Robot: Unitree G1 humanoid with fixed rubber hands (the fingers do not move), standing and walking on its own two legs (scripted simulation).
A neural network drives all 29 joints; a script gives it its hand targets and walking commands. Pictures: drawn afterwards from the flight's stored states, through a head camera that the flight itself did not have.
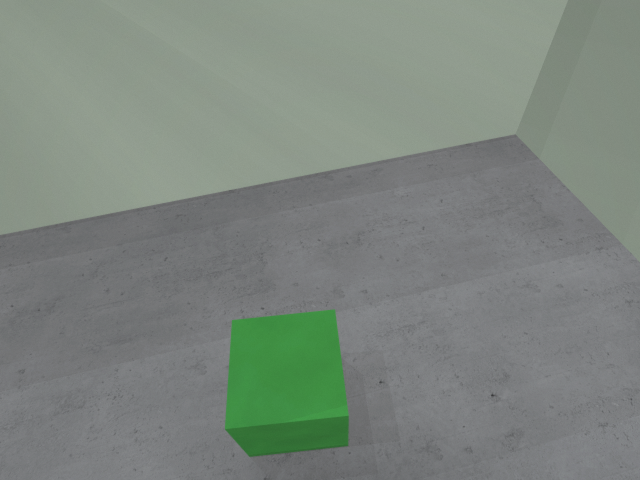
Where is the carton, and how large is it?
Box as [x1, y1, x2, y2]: [225, 309, 348, 456]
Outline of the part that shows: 334,309 232,320 225,429 249,456 347,445 348,414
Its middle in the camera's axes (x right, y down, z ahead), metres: -0.08 +0.41 +1.08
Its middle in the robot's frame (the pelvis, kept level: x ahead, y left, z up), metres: +0.46 +0.12 -0.62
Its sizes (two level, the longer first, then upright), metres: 0.282 0.275 0.295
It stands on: the floor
